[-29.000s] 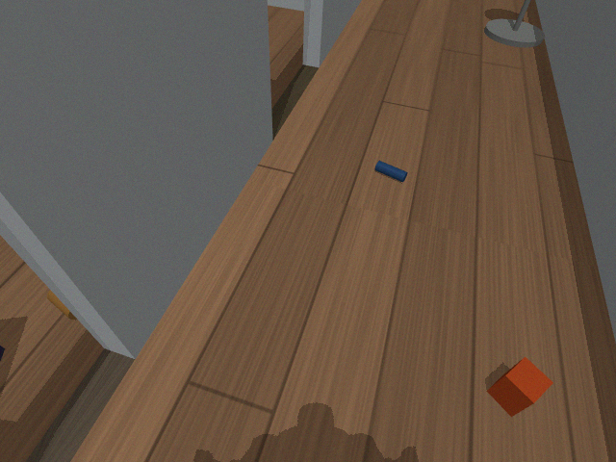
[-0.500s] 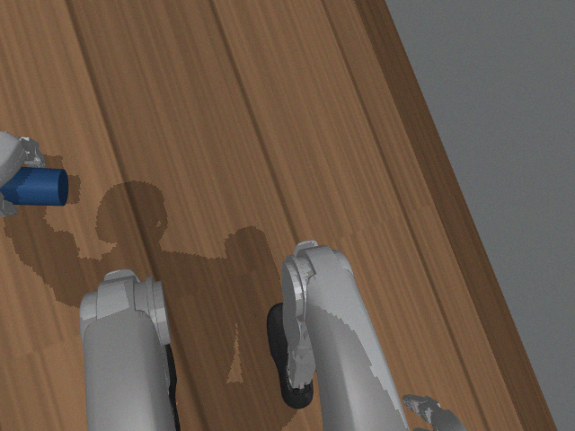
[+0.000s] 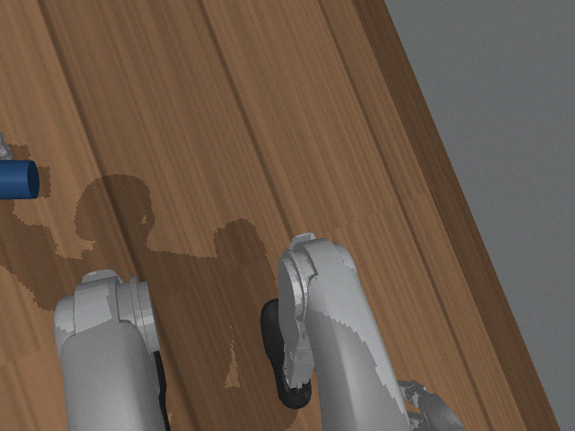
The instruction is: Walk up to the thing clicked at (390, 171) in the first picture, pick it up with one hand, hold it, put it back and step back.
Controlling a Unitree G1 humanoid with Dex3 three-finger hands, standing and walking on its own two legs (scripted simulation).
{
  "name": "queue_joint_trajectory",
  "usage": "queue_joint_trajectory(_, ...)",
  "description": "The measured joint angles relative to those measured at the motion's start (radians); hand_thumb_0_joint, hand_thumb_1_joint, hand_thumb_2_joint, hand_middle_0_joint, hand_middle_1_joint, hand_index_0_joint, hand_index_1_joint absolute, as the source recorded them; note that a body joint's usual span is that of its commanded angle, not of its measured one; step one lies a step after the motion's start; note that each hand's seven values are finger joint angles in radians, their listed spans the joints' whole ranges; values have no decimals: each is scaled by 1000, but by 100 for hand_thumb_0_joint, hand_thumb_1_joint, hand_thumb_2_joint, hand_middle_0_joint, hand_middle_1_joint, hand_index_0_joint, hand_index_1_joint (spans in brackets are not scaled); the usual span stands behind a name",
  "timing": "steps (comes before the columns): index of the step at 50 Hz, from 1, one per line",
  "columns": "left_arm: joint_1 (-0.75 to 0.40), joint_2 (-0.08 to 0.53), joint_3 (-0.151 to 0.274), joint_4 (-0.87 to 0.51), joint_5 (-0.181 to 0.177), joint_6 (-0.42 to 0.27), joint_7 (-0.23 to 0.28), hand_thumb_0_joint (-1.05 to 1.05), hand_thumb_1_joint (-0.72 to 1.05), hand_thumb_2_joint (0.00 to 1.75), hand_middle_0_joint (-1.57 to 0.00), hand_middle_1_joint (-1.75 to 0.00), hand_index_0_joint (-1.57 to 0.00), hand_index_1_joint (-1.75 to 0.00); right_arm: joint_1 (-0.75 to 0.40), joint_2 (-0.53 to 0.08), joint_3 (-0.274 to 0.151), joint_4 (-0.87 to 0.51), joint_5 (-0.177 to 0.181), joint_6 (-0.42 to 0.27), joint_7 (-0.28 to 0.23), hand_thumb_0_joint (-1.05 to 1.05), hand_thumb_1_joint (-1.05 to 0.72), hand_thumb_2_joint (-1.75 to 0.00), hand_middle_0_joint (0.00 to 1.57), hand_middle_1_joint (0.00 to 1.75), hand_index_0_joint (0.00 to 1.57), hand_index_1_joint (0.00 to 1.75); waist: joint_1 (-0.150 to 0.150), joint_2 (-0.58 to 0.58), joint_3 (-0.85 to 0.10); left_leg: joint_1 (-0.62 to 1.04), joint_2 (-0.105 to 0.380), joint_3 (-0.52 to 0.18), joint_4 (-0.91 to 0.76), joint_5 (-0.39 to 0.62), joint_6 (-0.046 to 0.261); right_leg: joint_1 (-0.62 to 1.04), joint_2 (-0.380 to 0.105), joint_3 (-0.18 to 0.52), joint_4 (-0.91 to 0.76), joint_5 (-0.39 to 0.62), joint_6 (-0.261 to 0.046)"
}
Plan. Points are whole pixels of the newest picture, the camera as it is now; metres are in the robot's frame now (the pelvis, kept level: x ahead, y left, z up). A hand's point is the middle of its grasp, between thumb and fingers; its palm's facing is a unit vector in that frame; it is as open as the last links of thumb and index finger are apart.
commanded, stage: lower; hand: left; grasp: from above
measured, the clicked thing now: out of the picture +0.46 +0.33 -0.21
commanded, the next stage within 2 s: rest in 0.20 s
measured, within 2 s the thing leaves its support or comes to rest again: rests again in 1.78 s
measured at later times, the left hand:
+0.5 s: hand out of the picture +0.45 +0.32 -0.24, palm faces -0.48 -0.04 -0.88, open 8.2 cm
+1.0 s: hand (5, 196) +0.45 +0.31 -0.27, palm faces -0.50 -0.06 -0.86, open 8.2 cm
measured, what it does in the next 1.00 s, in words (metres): stands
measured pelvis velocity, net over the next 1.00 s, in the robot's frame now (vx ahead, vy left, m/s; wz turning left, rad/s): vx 0.00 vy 0.00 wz -0.08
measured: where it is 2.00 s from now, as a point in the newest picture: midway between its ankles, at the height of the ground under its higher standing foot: (223, 393)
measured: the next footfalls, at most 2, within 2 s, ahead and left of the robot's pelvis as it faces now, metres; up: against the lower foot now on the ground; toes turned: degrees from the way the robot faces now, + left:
none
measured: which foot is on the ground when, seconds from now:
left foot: down 0.00-1.00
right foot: down 0.00-1.00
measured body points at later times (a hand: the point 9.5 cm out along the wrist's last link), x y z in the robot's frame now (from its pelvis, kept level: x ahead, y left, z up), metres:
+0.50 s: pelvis +0.00 +0.00 -0.03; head +0.26 +0.11 +0.32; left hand +0.47 +0.32 -0.19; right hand +0.05 -0.27 -0.11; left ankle +0.07 +0.13 -0.30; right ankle +0.10 -0.13 -0.30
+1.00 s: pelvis +0.00 +0.00 -0.04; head +0.27 +0.12 +0.30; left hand +0.47 +0.31 -0.22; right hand +0.05 -0.28 -0.10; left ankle +0.07 +0.13 -0.30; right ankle +0.10 -0.13 -0.30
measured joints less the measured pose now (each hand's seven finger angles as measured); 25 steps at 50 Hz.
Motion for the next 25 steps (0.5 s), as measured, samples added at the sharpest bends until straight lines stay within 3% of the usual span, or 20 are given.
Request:
queue_joint_trajectory(6,7,34,22,13,15,-43,5,-1,22,36,-82,-42,-86,-41,-11,-7,18,-6,-13,1,2,0,-92,-90,20,30,21,30,-8,-17,30,-16,-2,-17,37,-4,-3,-10,4,-13,26,1,3)
queue_joint_trajectory(13,20,61,37,24,45,-74,59,-1,23,33,-82,-43,-86,-41,-19,-8,30,-4,-32,4,4,0,-91,-90,20,30,21,30,-22,-50,49,-39,-3,-32,82,-1,-5,-29,10,-22,62,8,2)
queue_joint_trajectory(18,28,68,35,34,69,-63,99,-1,25,31,-81,-43,-85,-42,-22,-4,36,-4,-39,-2,-1,0,-91,-90,20,30,21,30,-31,-58,50,-52,-2,-34,99,-3,-1,-41,14,-23,74,8,1)
queue_joint_trajectory(25,0,78,24,93,65,-24,136,0,26,31,-80,-43,-84,-41,-32,-4,58,-4,-44,-26,1,0,-90,-89,20,30,21,30,-46,-56,56,-62,0,-37,114,-15,3,-49,17,-24,85,0,4)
